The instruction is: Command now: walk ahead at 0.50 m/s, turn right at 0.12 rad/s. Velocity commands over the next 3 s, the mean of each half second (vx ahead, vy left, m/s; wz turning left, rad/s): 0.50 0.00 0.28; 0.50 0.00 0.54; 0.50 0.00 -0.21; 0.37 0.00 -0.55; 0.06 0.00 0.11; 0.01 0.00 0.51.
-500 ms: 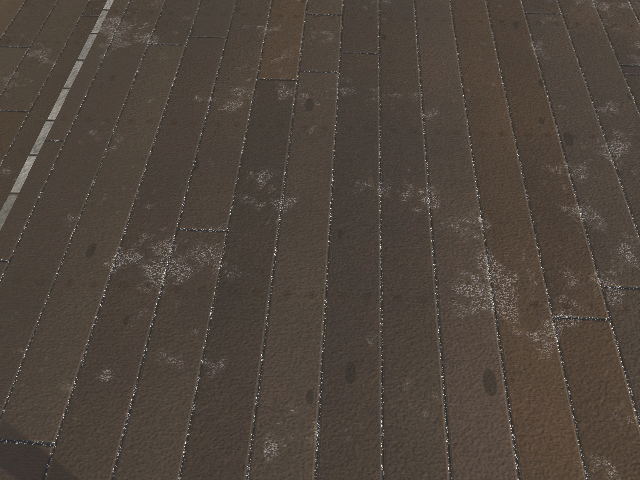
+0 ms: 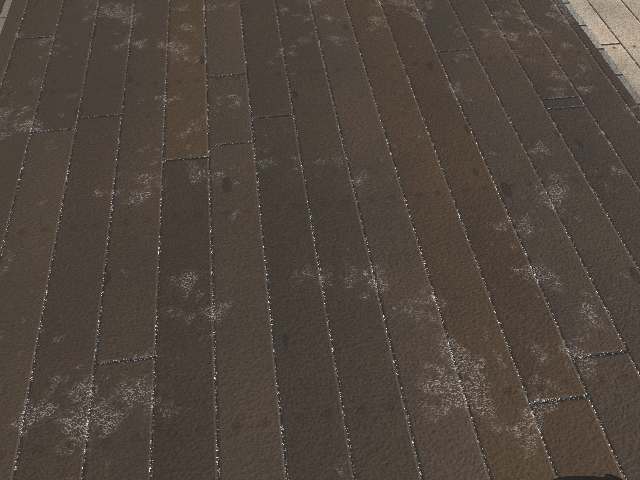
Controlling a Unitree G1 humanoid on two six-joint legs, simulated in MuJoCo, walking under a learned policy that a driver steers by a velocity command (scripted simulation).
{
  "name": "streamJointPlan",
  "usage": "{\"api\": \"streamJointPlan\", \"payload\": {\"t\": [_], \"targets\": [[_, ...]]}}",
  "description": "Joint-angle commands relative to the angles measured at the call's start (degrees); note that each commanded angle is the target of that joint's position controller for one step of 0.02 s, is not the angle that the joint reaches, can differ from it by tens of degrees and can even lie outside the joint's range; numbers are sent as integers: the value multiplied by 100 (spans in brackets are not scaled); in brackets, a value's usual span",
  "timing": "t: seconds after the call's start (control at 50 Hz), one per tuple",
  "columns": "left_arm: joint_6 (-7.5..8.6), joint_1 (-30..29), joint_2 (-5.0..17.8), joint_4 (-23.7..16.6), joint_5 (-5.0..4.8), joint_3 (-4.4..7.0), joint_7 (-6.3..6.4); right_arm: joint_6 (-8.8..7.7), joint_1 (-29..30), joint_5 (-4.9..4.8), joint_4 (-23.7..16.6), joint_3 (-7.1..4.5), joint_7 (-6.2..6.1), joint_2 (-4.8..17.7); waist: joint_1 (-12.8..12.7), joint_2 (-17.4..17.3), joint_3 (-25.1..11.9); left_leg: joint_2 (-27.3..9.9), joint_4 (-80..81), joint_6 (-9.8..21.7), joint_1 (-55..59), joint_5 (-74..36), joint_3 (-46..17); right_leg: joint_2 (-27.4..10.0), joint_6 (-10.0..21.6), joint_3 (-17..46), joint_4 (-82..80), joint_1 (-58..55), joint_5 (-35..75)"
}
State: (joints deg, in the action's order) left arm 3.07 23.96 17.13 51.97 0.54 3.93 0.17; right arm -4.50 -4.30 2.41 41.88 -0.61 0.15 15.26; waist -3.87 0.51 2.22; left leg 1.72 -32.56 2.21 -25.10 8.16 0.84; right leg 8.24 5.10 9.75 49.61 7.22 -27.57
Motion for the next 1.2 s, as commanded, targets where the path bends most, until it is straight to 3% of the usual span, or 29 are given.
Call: {"api": "streamJointPlan", "payload": {"t": [0.02,0.04,0.06,0.12,0.22,0.3,0.36,0.4,0.42,0.44,0.46,0.48,0.5,0.54,0.6,0.7,0.76,0.84,0.88,0.92,0.94,0.96,0.98,1.0,1.02,1.04,1.08,1.12,1.2], "targets": [[86,29,514,-398,155,34,-51,68,-1187,-150,124,-337,15,779,484,-297,-433,-2032,1774,1189,2573,1528,-3453,-495,-34,-174,2133,2721,533],[92,-310,455,-519,179,8,-89,63,-992,-122,133,-287,42,608,407,-196,-222,-1713,1878,1079,2185,921,-2857,-719,-61,-345,1828,2670,805],[67,-456,428,-592,230,-1,-121,39,-1050,-136,214,-261,41,559,348,-385,-116,-1490,1920,1040,1974,187,-2480,-866,-126,-472,1586,2608,875],[-3,-499,251,-658,275,-89,-169,-51,-1432,-205,470,-279,75,598,244,-618,-300,-1187,1938,1127,1813,-1283,-1966,-963,-360,-719,1120,2355,887],[-17,-1726,64,-1092,210,-260,-194,21,-1854,-231,659,-372,24,738,478,-589,25,-953,2269,1142,1423,-801,-1696,-1067,-673,-977,-431,2463,1643],[28,-2363,102,-1319,112,-309,-170,53,-2150,-195,712,-450,42,851,692,-558,-55,-925,1995,988,1481,-1089,-1748,-893,-728,-1022,-1289,2016,2149],[97,-2275,228,-1377,76,-272,-109,89,-2091,-163,656,-507,21,939,570,-599,-134,-1003,1567,819,1484,-1171,-2041,-789,-643,-921,-1765,1395,1900],[190,-1522,386,-1158,106,-189,-30,98,-1919,-187,589,-529,6,947,185,-381,-352,-741,791,609,1171,-1110,-2040,-721,-489,-892,-2432,190,1831],[270,-866,727,-1056,202,-80,53,54,-1857,-240,498,-484,29,747,-111,112,-798,-358,-342,437,743,-722,-1712,-1423,-267,-190,-2740,-778,1377],[240,-221,1268,-1058,314,53,136,28,-1957,-395,246,-367,35,237,-295,1127,-1507,292,-1956,193,-452,1075,-838,-2884,132,1568,-3183,-2087,110],[121,-259,1344,-978,231,119,133,102,-2217,-277,169,-401,4,469,-29,1496,-1428,372,-2827,214,-1279,2384,-455,-3439,548,3066,-3607,-1816,-456],[85,-598,808,-1069,188,12,100,191,-2176,-157,329,-439,2,621,148,723,-808,-64,-3298,268,-1423,2023,-618,-3224,586,2616,-3601,-1244,-761],[110,-883,417,-1108,145,-74,67,215,-1911,-121,358,-428,69,535,202,337,-333,-232,-3291,228,-1381,1579,-604,-2888,501,1813,-3709,-708,-201],[188,-1007,204,-1045,135,-132,68,302,-1687,-47,305,-438,161,440,350,598,-62,-459,-3084,113,-1180,1170,-485,-2452,304,651,-3920,-216,1154],[319,-770,262,-883,66,-87,42,414,-1409,-28,163,-424,259,366,412,540,-170,-494,-3176,-2,-1270,689,-395,-2315,317,-151,-3971,-277,2617],[325,-457,305,-656,58,-35,22,459,-487,-31,-199,-355,375,267,318,436,14,-572,-2462,-136,-1753,-125,-234,-2254,365,-1051,-4082,-466,3354],[310,-380,387,-568,65,-6,18,433,96,-45,-406,-262,452,166,209,461,160,-561,-1396,-55,-1336,-659,52,-2175,266,-1537,-4084,-368,3384],[222,-57,592,-379,70,58,63,428,579,-6,-644,-235,482,237,93,431,275,-408,-565,253,-961,-196,485,-2364,151,-1878,-3787,-849,4063],[143,9,744,-305,78,86,95,431,438,27,-650,-271,428,313,204,518,98,-86,-344,484,-468,391,726,-2391,67,-2132,-3069,-1127,5747],[36,31,904,-277,65,110,119,366,-607,68,-370,-390,333,499,679,470,-577,377,62,785,855,670,791,-2344,-6,-2339,-1308,-1024,6653],[15,-17,857,-373,78,86,115,324,-1621,121,-44,-525,240,775,1127,120,-1167,196,344,1014,2345,673,292,-2212,-178,-2412,193,-92,5533],[40,307,63,-711,31,-116,10,310,-1778,119,-59,-655,143,1383,853,-1187,-1820,-1702,584,1583,4269,1240,-2400,-1577,-446,-2339,2094,2237,959],[70,-41,406,-873,55,-42,-22,368,-2013,-80,-191,-680,85,1515,1083,-998,-2292,-2488,1554,2015,4518,744,-4541,-852,-548,-1348,3109,3164,-383],[71,-600,501,-928,26,-12,-27,394,-1796,-126,-22,-629,18,1302,1040,-352,-1383,-2253,1544,1768,3987,54,-3271,-1243,-464,-978,3119,3605,333],[128,-620,355,-887,-44,-79,-39,345,-1493,-138,21,-527,-12,959,806,-259,-753,-2021,1579,1564,3064,-786,-2460,-1406,-408,-985,2692,3351,751],[109,-473,284,-731,-21,-89,-53,278,-1244,-119,66,-438,-9,704,530,-75,-457,-1694,1703,1251,2423,-1306,-1820,-1570,-382,-926,2182,2917,908],[-102,-2,238,-456,109,-85,-108,134,-1028,-142,133,-337,12,459,220,-276,-349,-1375,1991,979,1686,-1701,-1063,-1590,-401,-868,1790,2164,1044],[-199,1,183,-386,77,-54,-176,7,-1169,-147,274,-347,32,512,174,-288,-268,-1282,2199,891,1648,-1873,-737,-1462,-381,-814,1646,2231,1276],[-233,-777,120,-511,40,-15,-215,-66,-1497,-140,491,-341,15,508,390,-370,151,-1212,2534,599,1982,-1644,-206,-1327,-367,-618,1044,3130,2104]]}}
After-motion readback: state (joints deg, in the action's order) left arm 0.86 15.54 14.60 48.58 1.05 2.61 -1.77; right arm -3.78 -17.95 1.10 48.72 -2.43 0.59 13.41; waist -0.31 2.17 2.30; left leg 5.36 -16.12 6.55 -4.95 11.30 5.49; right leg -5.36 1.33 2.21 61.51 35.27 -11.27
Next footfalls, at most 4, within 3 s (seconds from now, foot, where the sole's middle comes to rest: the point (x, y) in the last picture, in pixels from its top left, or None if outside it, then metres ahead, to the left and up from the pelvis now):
0.42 right None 0.36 -0.09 -0.76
0.94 left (250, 437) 0.54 0.21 -0.76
1.50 right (270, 303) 0.87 0.21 -0.76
2.00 left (211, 222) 1.11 0.39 -0.76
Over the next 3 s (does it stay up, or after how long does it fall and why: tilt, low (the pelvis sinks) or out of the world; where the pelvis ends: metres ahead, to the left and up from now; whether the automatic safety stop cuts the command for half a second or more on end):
stays up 0.97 0.33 0.02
